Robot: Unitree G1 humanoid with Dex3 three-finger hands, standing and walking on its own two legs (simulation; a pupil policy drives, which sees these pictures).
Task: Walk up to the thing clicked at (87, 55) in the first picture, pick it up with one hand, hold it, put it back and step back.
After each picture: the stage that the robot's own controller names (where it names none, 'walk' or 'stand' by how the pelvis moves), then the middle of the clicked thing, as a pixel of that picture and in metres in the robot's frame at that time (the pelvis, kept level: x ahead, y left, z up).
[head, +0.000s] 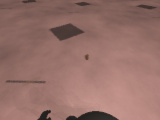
stand; (87, 57) +1.32 +0.07 -0.72
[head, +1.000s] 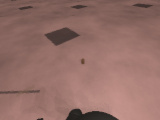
walk; (82, 61) +1.20 +0.22 -0.71
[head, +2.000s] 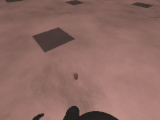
walk; (76, 76) +0.74 +0.24 -0.71
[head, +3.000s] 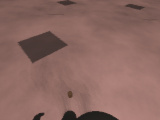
walk; (70, 94) +0.43 +0.21 -0.70
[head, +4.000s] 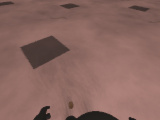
stand; (71, 105) +0.31 +0.20 -0.72
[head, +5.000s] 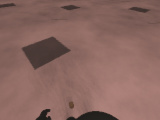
stand; (71, 105) +0.32 +0.20 -0.73
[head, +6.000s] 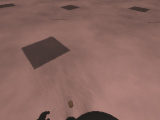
stand; (70, 104) +0.33 +0.21 -0.73
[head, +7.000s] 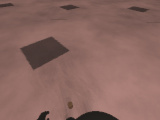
stand; (70, 105) +0.32 +0.21 -0.73
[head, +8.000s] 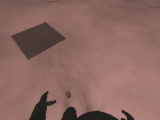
go down; (68, 94) +0.33 +0.22 -0.69
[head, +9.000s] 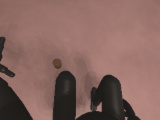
go down; (57, 64) +0.40 +0.25 -0.28
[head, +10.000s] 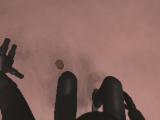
close in; (60, 64) +0.40 +0.25 -0.28
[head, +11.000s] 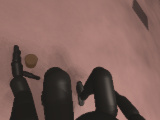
close in; (31, 61) +0.39 +0.28 -0.22
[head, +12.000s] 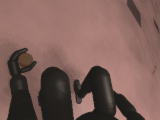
close; (25, 61) +0.38 +0.28 -0.22
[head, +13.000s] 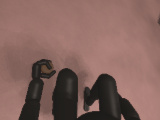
lift; (46, 68) +0.31 +0.27 -0.15
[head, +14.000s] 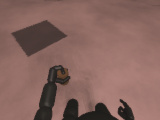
lift; (63, 77) +0.32 +0.18 +0.01
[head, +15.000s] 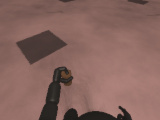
hold; (67, 78) +0.33 +0.17 +0.00
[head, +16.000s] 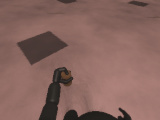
hold; (66, 78) +0.32 +0.17 +0.00
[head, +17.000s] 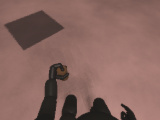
crouch; (63, 73) +0.35 +0.19 -0.05
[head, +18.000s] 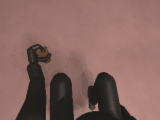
lower; (44, 55) +0.44 +0.27 -0.12
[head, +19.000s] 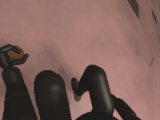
lower; (17, 56) +0.42 +0.29 -0.22
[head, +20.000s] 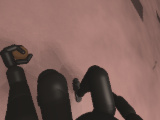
lower; (21, 55) +0.41 +0.29 -0.22
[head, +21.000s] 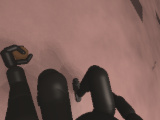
lower; (21, 56) +0.41 +0.29 -0.23
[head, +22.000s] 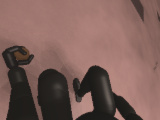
lower; (23, 56) +0.41 +0.29 -0.22
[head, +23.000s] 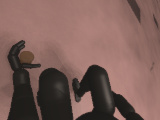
open; (26, 59) +0.40 +0.26 -0.23
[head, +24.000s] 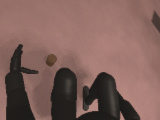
stand; (51, 60) +0.41 +0.24 -0.24
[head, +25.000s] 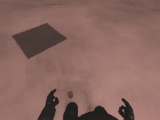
stand; (70, 94) +0.36 +0.18 -0.62
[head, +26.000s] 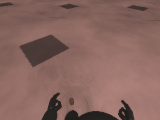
stand; (71, 101) +0.36 +0.19 -0.67
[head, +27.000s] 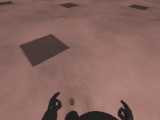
stand; (71, 102) +0.35 +0.19 -0.67
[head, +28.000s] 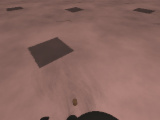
stand; (74, 102) +0.38 +0.18 -0.72
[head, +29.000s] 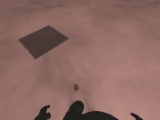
walk; (76, 87) +0.46 +0.19 -0.70
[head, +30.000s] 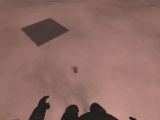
walk; (75, 69) +0.76 +0.19 -0.70
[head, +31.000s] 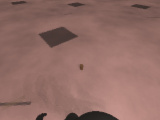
walk; (81, 67) +1.00 +0.17 -0.70
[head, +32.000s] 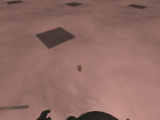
stand; (79, 68) +0.97 +0.18 -0.73
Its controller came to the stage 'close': yes
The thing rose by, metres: 0.71
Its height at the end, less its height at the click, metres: +0.00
